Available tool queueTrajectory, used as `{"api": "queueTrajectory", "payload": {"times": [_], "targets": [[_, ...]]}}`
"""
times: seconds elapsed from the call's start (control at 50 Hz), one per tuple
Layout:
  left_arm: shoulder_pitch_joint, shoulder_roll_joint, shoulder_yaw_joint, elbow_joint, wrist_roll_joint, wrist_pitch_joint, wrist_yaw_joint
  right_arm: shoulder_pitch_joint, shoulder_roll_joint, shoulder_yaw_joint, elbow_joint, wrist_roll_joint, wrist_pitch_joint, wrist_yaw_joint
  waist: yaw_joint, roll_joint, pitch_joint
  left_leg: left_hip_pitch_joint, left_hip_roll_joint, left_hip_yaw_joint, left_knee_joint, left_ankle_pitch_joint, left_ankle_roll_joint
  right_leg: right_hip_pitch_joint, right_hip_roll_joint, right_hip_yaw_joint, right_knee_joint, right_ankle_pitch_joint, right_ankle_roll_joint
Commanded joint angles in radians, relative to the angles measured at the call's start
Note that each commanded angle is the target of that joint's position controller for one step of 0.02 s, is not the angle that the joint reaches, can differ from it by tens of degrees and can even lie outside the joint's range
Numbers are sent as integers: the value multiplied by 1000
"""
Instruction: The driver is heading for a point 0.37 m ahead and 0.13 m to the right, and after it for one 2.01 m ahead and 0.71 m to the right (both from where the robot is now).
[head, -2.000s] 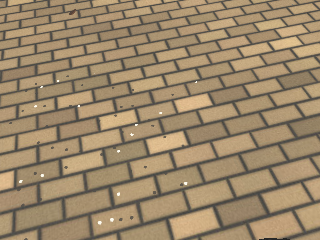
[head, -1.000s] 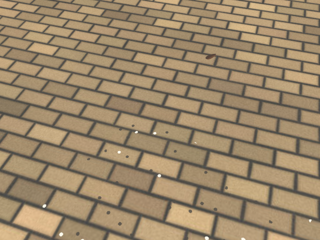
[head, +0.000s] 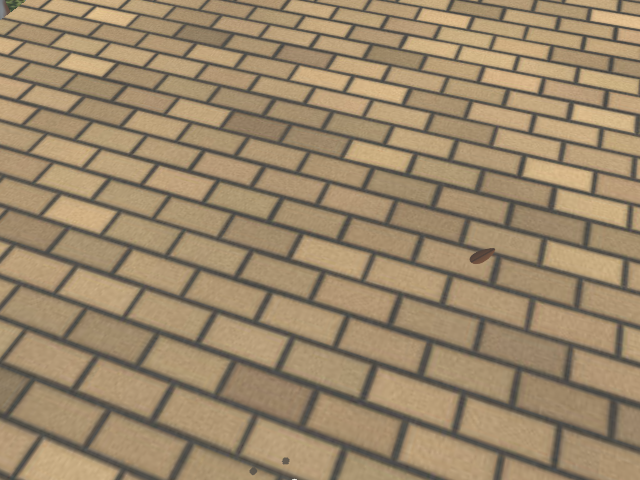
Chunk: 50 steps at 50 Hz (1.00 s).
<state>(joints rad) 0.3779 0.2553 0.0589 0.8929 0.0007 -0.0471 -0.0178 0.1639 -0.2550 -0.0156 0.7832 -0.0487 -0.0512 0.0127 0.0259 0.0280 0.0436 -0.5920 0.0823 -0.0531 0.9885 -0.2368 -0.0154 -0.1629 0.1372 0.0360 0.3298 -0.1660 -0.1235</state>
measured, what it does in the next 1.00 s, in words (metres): walks ahead, turning right: left foot, then right foot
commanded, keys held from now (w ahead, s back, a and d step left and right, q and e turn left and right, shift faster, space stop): w+e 0.94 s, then w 0.06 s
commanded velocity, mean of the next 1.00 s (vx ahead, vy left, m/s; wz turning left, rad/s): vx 0.50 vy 0.00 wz -0.56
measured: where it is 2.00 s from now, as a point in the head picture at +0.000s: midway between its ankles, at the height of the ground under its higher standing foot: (513, 307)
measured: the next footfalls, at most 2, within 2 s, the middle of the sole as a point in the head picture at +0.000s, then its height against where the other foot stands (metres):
left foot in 0.26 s outside the picture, level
right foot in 0.80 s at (437, 475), level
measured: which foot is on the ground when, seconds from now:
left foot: up 0.00-0.24, down 0.26-0.80, up 0.82-1.00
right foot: down 0.00-0.28, up 0.30-0.78, down 0.80-1.00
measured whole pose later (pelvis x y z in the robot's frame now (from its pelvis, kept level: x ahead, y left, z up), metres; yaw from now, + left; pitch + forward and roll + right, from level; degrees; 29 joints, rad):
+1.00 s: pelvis +0.47 -0.11 +0.00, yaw -36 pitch +1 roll +0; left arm 0.29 0.28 0.06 0.78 0.01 -0.02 -0.01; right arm 0.21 -0.27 -0.03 0.74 -0.04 -0.04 0.01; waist 0.00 0.02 0.06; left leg -0.55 0.11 -0.01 1.11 -0.32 -0.03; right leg -0.23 0.14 0.01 0.40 -0.18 -0.13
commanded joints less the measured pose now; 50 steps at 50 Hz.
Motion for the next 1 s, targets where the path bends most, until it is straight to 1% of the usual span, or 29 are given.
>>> {"api": "queueTrajectory", "payload": {"times": [0.02,0.08,0.16,0.2,0.22,0.24,0.26,0.28,0.3,0.32,0.34,0.36,0.38,0.4,0.48,0.54,0.6,0.68,0.72,0.76,0.78,0.8,0.82,0.84,0.86,0.88,0.9,0.94,1.0], "targets": [[21,149,37,-58,-5,-15,5,-56,-64,-10,-77,3,4,3,-4,-74,12,-15,-10,44,-144,130,-36,-52,-237,242,-158,197,-130],[76,157,42,-52,-3,-10,9,-152,-60,-4,-108,11,0,8,40,-89,-6,-18,-31,42,-265,217,-41,18,-229,256,-116,238,-101],[108,168,47,-60,14,-4,18,-236,-73,-1,-149,22,-13,8,66,-103,-15,8,-66,32,-368,184,-28,99,-251,310,-32,338,-89],[64,184,52,-80,19,-3,25,-186,-97,-7,-145,24,-22,4,27,-116,-25,122,-81,15,-444,124,-8,83,-262,346,16,351,-61],[33,194,55,-91,19,-4,26,-122,-113,-14,-127,26,-28,0,-5,-121,-42,226,-98,18,-479,86,6,54,-256,357,59,373,-45],[10,197,55,-97,15,-8,21,-14,-133,-24,-96,24,-38,-10,-60,-93,-87,383,-111,24,-545,85,27,17,-216,340,170,403,-23],[12,160,45,-107,3,-18,12,111,-190,-42,-77,7,-52,-26,-113,-9,-184,586,7,-83,-584,19,70,-61,-150,278,381,312,5],[50,67,21,-140,-22,-24,11,233,-267,-60,-82,-15,-48,-43,-135,138,-325,832,276,-384,-625,-159,132,-256,-57,144,655,-83,35],[114,91,22,-166,-12,-15,13,201,-299,-76,-69,-1,-27,-41,-70,300,-347,856,380,-740,-728,-241,225,-462,-7,63,809,-408,40],[82,145,29,-125,13,5,19,132,-191,-58,-89,5,-18,-35,-54,94,-196,728,337,-624,-725,-321,215,-514,-99,78,884,-323,37],[15,138,29,-127,21,9,6,86,-120,-41,-95,13,-19,-30,-56,10,-100,613,274,-465,-743,-237,194,-497,-125,68,864,-239,44],[-8,117,27,-133,22,13,-4,64,-95,-33,-90,11,-22,-27,-37,22,-58,537,228,-339,-771,-102,170,-468,-152,58,829,-196,54],[-26,112,27,-141,36,24,-13,77,-89,-30,-75,15,-29,-28,-29,63,-34,498,195,-251,-784,-3,159,-455,-173,49,807,-181,64],[-20,104,25,-138,40,35,-21,88,-91,-32,-65,18,-38,-26,-22,81,-32,479,172,-187,-793,78,152,-440,-176,37,812,-160,72],[-113,89,19,-183,38,50,-40,138,-109,-44,-34,33,-61,-17,-19,65,-34,505,180,-56,-829,255,175,-521,-193,28,802,-60,92],[-208,79,11,-219,36,52,-48,170,-111,-48,-10,30,-58,-15,-34,55,-6,526,166,39,-842,319,175,-575,-200,8,710,30,106],[-301,56,-4,-249,33,46,-59,186,-117,-51,7,29,-55,-13,-52,59,14,525,143,132,-837,345,155,-526,-200,-39,535,132,98],[-408,55,-14,-294,38,42,-69,244,-148,-61,39,29,-43,-22,-82,57,42,601,176,191,-806,412,137,-472,-188,-114,366,86,54],[-411,63,-11,-304,43,43,-64,260,-166,-64,54,26,-29,-28,-76,62,33,653,186,229,-726,603,122,-417,-151,-153,314,-3,19],[-318,84,2,-283,49,39,-51,268,-199,-70,65,25,-14,-34,-29,81,-39,684,188,269,-519,914,111,-275,-75,-188,278,-107,-26],[-183,103,15,-243,55,30,-41,262,-208,-71,63,30,-5,-36,33,61,-118,636,177,292,-323,917,99,-104,-35,-185,214,-92,-55],[-2,161,42,-186,64,24,-25,254,-195,-65,41,27,-3,-35,110,-11,-227,448,154,299,-50,679,69,167,-100,-58,170,-121,-99],[-2,283,70,-196,52,26,-8,287,-65,-36,-34,29,-9,-14,47,-261,-318,13,4,288,290,-195,12,477,-421,444,119,-192,-213],[44,300,78,-220,19,36,-2,182,-145,-53,-70,21,-17,-10,108,-177,-386,-133,-87,77,442,-308,-3,515,-497,753,-17,-97,-280],[13,273,73,-193,14,40,8,99,-145,-53,-95,28,-24,-7,92,-100,-238,-213,-24,23,427,-195,8,439,-459,560,-19,23,-254],[-29,217,58,-183,8,36,14,105,-127,-42,-88,33,-35,-8,48,-58,-131,-171,12,32,330,-115,12,286,-420,441,-26,155,-221],[-74,182,47,-185,9,29,16,118,-123,-43,-74,26,-31,-10,1,-27,-77,-100,36,29,249,-98,9,171,-360,357,-40,247,-180],[-121,144,32,-192,2,15,14,169,-117,-42,-61,-1,4,-6,-56,-47,-78,15,44,26,178,-104,-11,47,-297,271,-68,345,-163],[-79,150,32,-167,2,-9,7,153,-87,-38,-61,0,30,6,-60,-48,-70,15,36,54,85,-32,-25,1,-266,217,-114,351,-159]]}}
